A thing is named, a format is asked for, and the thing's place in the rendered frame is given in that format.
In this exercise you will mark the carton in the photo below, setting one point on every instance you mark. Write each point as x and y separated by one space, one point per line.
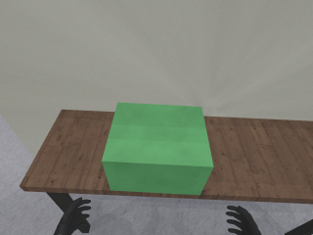
155 148

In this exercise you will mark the right robot hand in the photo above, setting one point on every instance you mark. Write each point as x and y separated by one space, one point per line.
246 222

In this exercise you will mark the table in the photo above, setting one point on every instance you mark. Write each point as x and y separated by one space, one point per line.
254 160

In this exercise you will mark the left robot hand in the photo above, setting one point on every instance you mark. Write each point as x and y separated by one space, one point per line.
67 224

